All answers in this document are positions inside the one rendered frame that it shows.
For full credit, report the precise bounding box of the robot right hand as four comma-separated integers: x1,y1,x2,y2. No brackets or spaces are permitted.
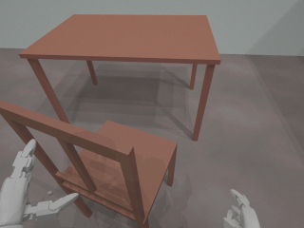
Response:
223,189,260,228

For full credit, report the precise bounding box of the table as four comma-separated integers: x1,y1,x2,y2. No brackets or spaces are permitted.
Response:
19,14,221,142

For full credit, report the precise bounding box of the chair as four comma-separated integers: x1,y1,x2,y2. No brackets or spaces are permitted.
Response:
0,100,178,228

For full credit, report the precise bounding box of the robot left hand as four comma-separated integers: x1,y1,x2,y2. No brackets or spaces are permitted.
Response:
0,139,79,226

